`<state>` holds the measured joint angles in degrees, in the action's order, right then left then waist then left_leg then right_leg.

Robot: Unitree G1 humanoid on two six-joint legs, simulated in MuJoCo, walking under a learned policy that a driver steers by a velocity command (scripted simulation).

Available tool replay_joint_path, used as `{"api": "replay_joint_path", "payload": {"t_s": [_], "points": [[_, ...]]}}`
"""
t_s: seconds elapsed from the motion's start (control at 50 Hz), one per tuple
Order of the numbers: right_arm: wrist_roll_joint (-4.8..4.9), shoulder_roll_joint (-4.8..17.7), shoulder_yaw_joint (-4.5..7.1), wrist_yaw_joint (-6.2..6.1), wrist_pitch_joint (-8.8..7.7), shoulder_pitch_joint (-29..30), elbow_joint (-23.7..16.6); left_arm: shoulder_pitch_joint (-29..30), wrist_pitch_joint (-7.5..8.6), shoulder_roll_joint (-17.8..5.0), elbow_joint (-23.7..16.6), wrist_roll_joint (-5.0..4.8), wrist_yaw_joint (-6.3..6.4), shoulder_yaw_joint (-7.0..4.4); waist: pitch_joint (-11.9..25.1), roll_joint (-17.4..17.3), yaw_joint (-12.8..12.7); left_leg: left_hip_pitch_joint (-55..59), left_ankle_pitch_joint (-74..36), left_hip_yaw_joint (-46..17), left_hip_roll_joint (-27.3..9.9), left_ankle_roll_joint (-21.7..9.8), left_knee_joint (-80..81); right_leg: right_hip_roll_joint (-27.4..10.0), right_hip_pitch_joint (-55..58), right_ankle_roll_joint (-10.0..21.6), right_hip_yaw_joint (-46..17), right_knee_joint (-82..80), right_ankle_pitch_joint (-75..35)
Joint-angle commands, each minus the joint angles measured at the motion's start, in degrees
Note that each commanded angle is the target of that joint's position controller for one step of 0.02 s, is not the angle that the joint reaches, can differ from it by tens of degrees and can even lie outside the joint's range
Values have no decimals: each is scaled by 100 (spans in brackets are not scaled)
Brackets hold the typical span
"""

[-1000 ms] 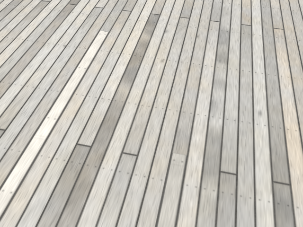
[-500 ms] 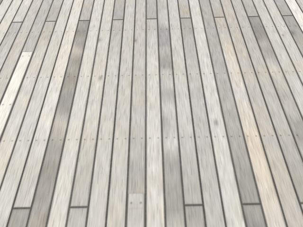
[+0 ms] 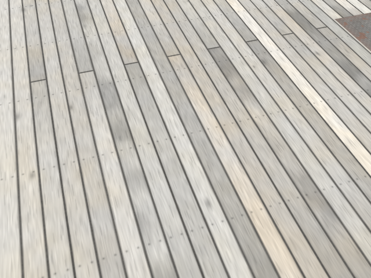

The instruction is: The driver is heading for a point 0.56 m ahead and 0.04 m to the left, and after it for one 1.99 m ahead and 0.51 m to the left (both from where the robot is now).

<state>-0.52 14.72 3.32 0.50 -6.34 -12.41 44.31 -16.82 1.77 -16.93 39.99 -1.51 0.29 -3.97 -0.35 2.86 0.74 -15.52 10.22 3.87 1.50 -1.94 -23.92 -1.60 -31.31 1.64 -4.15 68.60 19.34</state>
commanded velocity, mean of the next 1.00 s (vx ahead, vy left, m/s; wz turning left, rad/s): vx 0.43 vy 0.00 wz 0.05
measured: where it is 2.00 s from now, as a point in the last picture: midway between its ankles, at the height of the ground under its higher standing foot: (209, 260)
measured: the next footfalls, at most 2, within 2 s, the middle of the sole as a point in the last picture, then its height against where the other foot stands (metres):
right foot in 0.36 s outside the picture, level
left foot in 0.88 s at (176, 241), level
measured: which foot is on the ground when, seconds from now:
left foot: down 0.00-0.36, up 0.38-0.86, down 0.88-1.00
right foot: up 0.00-0.34, down 0.36-0.88, up 0.90-1.00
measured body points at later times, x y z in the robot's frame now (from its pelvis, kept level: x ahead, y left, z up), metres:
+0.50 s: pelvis +0.26 -0.08 +0.00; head +0.29 -0.09 +0.44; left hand +0.44 +0.15 -0.10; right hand +0.28 -0.37 -0.14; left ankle +0.19 +0.08 -0.64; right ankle +0.29 -0.17 -0.74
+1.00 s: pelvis +0.49 -0.05 -0.02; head +0.55 -0.03 +0.43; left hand +0.58 +0.24 -0.13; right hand +0.69 -0.30 -0.11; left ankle +0.59 +0.03 -0.74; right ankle +0.38 -0.20 -0.63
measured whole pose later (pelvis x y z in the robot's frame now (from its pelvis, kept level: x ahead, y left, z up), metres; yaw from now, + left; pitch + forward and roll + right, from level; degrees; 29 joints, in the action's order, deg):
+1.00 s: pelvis +0.49 -0.05 -0.02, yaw +8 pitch +3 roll -1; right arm 0.4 17.0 4.0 2.1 -2.1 -7.4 39.7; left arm -10.5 3.3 -16.5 42.7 0.0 1.5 -3.2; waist -4.2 0.2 0.2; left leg -28.5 6.4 0.1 4.7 -5.2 -32.0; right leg -0.1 -23.8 -2.8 -1.9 73.7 30.2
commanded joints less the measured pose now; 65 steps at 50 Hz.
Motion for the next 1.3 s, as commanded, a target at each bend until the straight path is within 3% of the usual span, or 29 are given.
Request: {"api": "replay_joint_path", "payload": {"t_s": [0.02,0.16,0.26,0.3,0.34,0.36,0.38,0.4,0.42,0.46,0.48,0.54,0.62,0.7,0.74,0.78,0.82,0.86,0.88,0.9,0.92,0.94,0.96,0.98,1.02,1.06,1.12,1.22,1.3], "points": [[15,678,178,8,-120,15,-192,34,2,-254,-523,2,-10,-96,11,-830,-34,670,-668,-1276,-1598,-926,1440,-501,-980,-55,-231,-76,-491],[52,933,218,-24,-20,-351,147,1008,98,-9,-777,45,-141,16,-153,-610,279,1094,-1526,-142,-1481,-804,1458,-406,-941,-69,64,-2156,-2019],[215,1178,247,-4,137,-785,425,1751,163,-10,-1105,9,-302,61,-466,-664,437,1711,-1642,-97,-1798,-785,1308,-218,-758,130,478,-3220,-1470],[259,1298,268,-20,205,-751,492,1602,173,-168,-1133,42,-324,-3,-321,-828,204,1961,-2888,-12,-1873,-700,848,-8,-272,334,663,-3505,-942],[267,1288,230,-65,264,-671,531,233,170,-582,-731,91,-273,-247,540,-808,-592,1607,-4375,412,-1553,-446,-810,424,1856,638,942,-4046,-1386],[141,1050,121,-87,232,-661,400,-747,128,-1002,-516,119,-177,-404,1250,-382,-985,280,-2961,509,-1319,-204,-2412,-296,3718,921,-33,-3778,-1753],[35,254,-148,0,104,-1267,217,-872,145,-1594,-485,166,-125,-456,1940,1149,-487,-2070,1789,199,-257,139,-4564,-1999,5478,1900,-3016,-4292,-1119],[237,793,-29,53,-37,-964,342,-1084,186,-1093,-513,169,-128,-342,2442,643,-851,-2550,2347,-918,-240,76,-5353,-2238,5466,1999,-3819,-4840,-898],[416,1015,57,75,-67,-441,132,-767,231,-853,-445,191,-141,-245,1496,478,-803,-2978,1938,-909,-494,22,-5456,-2020,4801,1692,-2710,-4866,-1391],[251,887,59,30,-13,-132,117,-44,281,-470,-418,157,-173,-131,650,73,-383,-2621,1108,-817,-904,44,-4733,-1499,3302,1311,-1366,-5133,-2068],[232,859,89,29,84,-307,184,177,329,-304,-422,182,-184,-87,506,159,-167,-2253,838,-895,-1019,67,-4556,-1342,2823,1218,-991,-5371,-2163],[243,543,69,3,319,-533,260,325,502,-334,-242,208,-171,-131,225,101,76,-2021,365,-974,-987,194,-4283,-1318,2212,1225,-363,-5927,-2328],[202,469,90,1,354,-49,101,187,531,-405,16,262,-55,-170,-101,22,-15,-2584,-752,-1152,-861,274,-3343,-1205,2395,1034,417,-6115,-2504],[157,309,18,136,312,651,-131,73,499,-562,185,215,19,-207,-342,-33,-282,-2464,-1645,-726,-769,190,-2082,-1175,2597,834,997,-6199,-2408],[101,247,-15,206,297,994,-325,30,424,-625,278,186,69,-225,-524,-79,-378,-2426,-1615,-480,-692,121,-1574,-1211,2790,753,1259,-5909,-3167],[74,289,4,289,291,1127,-520,-18,309,-737,344,124,123,-258,-420,38,-393,-2293,-1263,-223,-559,42,-1340,-1301,3094,654,1379,-5456,-4046],[72,476,93,355,300,867,-607,114,204,-893,318,49,194,-301,-108,259,-198,-1854,-687,17,-285,-122,-1233,-1333,3362,500,1434,-4791,-5244],[90,857,300,342,304,-226,-404,345,101,-962,248,-11,253,-317,494,230,391,-525,-702,199,148,-385,-755,-1107,3233,232,1537,-3250,-5785],[66,1233,452,227,311,-792,-301,244,128,-845,216,17,246,-265,864,-186,675,667,-2050,-215,47,-611,-332,-740,2521,-101,1607,-1843,-4565],[29,1837,531,89,354,-792,-345,-261,197,-93,37,377,183,-47,1396,-1768,112,2420,-5182,-2117,-1390,-1272,-977,50,560,-483,1495,202,958],[-65,1850,472,135,300,-744,-642,-684,309,-201,-4,268,89,40,2781,-1691,88,3530,-5062,-4515,-2452,-2487,-480,710,-493,-622,131,1720,2363],[-29,1499,426,160,329,-577,-784,-152,334,-669,-13,93,41,-66,2729,-794,414,3253,-4354,-3874,-2128,-2225,-238,331,-652,-493,-390,1753,1841],[93,1206,354,148,344,-226,-814,286,309,-662,-174,52,67,-52,1950,-524,312,2547,-3536,-3212,-1818,-1915,-120,142,-899,-414,-247,1309,1307],[169,1016,302,115,378,40,-836,458,246,-608,-131,145,150,-53,1324,-146,147,1715,-3030,-2860,-1558,-1669,59,-54,-870,-443,-171,884,964],[78,919,261,53,456,305,-938,399,55,-705,-181,192,213,-117,916,-450,-172,502,-2540,-2587,-1275,-1497,404,-146,-225,-430,-189,310,635],[14,1006,299,16,474,379,-984,266,-27,-517,-156,221,242,-77,845,-624,-274,20,-2810,-2336,-1115,-1447,463,-59,33,-489,-71,-241,547],[57,1176,360,-104,549,293,-1007,405,-76,-424,-162,253,297,-43,1029,-674,-213,-22,-2509,-2323,-1013,-1354,398,55,17,-627,-96,-909,173],[103,1145,350,-244,750,426,-1161,885,-121,-416,-284,195,267,-46,784,-1007,-44,-232,201,-2728,-739,-1018,561,175,55,-658,-232,-1877,-371],[78,1129,360,-229,824,321,-1210,1005,23,-456,-336,150,186,-68,728,-1230,92,13,40,-3151,-777,-989,346,306,427,-559,-245,-2730,-129]]}}
Keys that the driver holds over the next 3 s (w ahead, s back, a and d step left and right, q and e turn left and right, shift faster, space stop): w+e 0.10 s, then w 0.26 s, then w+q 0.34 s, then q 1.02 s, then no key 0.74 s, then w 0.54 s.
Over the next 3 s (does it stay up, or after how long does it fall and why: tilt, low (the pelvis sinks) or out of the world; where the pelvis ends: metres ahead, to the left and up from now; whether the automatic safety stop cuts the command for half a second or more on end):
stays up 0.66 0.03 0.00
